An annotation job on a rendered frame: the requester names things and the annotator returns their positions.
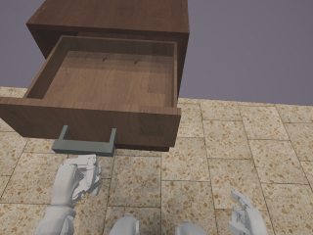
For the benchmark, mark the right robot thigh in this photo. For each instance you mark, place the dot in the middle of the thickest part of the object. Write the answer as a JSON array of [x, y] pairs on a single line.
[[188, 229]]

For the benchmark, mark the drawer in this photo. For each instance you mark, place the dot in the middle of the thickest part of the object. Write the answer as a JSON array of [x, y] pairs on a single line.
[[95, 84]]

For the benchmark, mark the robot left hand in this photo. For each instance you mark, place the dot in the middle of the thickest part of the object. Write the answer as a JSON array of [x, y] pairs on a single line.
[[84, 171]]

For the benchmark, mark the cabinet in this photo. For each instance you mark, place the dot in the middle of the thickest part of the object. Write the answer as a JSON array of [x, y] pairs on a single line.
[[154, 20]]

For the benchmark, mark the robot left forearm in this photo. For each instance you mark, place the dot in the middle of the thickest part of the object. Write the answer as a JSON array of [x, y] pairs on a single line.
[[58, 220]]

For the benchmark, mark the robot right hand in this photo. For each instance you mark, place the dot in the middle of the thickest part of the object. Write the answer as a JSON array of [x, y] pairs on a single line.
[[249, 222]]

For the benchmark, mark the handle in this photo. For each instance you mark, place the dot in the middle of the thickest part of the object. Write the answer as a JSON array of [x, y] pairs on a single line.
[[77, 147]]

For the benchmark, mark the robot right shin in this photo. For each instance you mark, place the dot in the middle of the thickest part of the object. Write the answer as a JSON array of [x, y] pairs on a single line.
[[186, 221]]

